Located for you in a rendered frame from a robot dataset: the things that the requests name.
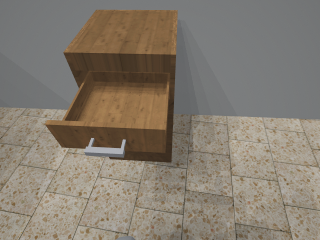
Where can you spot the cabinet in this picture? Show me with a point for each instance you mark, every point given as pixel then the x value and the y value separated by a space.
pixel 129 41

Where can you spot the drawer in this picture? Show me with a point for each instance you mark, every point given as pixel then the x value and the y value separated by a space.
pixel 112 106

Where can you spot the handle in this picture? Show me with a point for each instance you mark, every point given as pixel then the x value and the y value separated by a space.
pixel 105 151

